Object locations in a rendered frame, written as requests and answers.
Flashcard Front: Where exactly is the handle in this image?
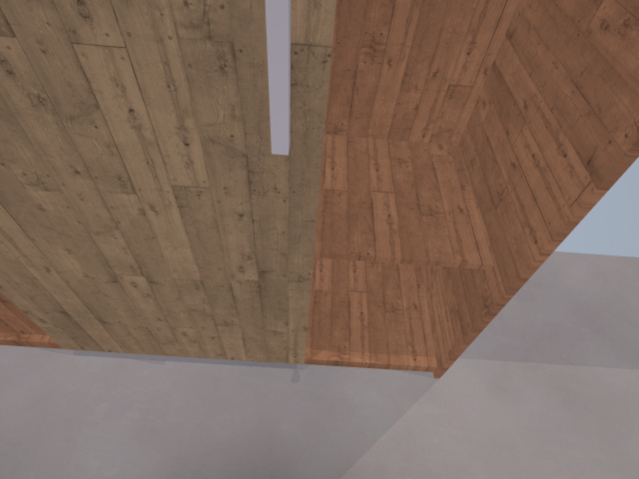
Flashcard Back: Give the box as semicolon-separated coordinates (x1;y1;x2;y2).
265;0;291;156

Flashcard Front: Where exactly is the wardrobe door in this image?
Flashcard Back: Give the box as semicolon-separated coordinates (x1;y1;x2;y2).
0;292;47;334
0;0;336;364

